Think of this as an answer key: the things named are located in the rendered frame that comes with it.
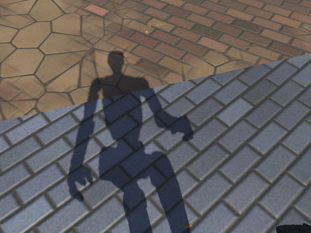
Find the right robot hand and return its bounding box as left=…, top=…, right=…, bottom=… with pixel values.
left=276, top=223, right=311, bottom=233

